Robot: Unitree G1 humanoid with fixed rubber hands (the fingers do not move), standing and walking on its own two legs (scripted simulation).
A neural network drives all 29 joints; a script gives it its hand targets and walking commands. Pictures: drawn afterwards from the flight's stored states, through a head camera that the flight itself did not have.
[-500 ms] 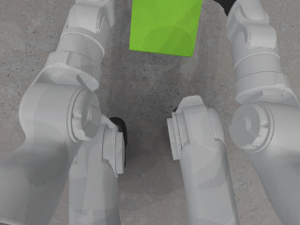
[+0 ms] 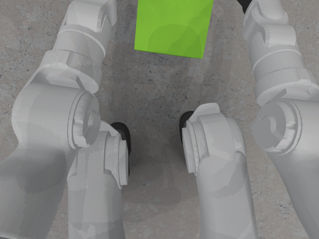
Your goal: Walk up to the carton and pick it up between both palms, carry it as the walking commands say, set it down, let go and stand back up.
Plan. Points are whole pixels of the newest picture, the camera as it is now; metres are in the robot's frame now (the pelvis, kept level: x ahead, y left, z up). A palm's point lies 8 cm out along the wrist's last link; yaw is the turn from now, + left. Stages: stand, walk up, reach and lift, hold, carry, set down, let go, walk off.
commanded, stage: set down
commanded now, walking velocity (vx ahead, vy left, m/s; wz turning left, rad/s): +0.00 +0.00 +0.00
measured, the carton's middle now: out of the picture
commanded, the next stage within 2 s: let go in 1.66 s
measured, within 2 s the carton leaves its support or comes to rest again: neither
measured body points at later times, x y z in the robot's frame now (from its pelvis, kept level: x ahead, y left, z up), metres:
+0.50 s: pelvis -0.01 +0.00 +0.03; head +0.37 -0.05 +0.27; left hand +0.60 +0.03 -0.12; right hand +0.53 -0.26 -0.13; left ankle +0.10 +0.12 -0.34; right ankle +0.10 -0.13 -0.34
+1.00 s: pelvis +0.01 -0.01 +0.14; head +0.36 -0.05 +0.41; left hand +0.61 +0.03 +0.01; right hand +0.53 -0.27 +0.01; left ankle +0.10 +0.12 -0.34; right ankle +0.10 -0.13 -0.34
